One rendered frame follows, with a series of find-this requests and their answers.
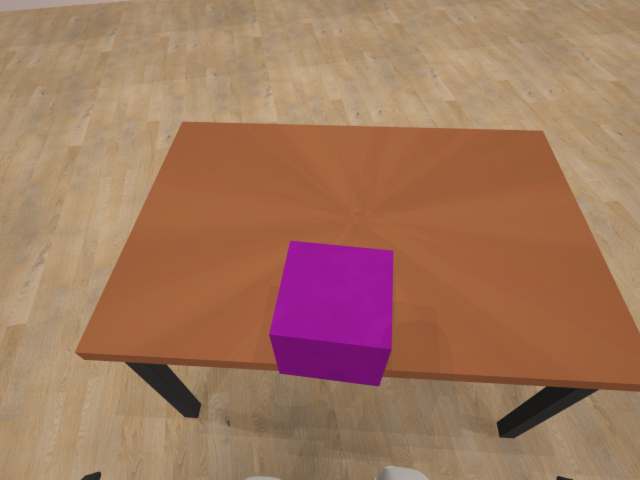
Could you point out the carton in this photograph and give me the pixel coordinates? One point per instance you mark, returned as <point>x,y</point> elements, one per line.
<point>333,315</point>

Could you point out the table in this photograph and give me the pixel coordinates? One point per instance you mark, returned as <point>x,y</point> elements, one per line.
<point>497,277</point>

